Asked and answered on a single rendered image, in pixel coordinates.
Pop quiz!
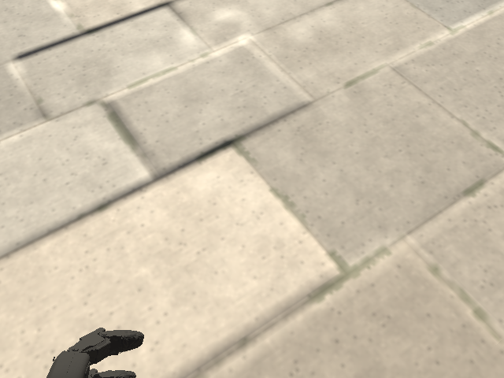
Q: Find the left robot hand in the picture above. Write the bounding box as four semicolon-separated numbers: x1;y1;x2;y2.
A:
46;328;144;378

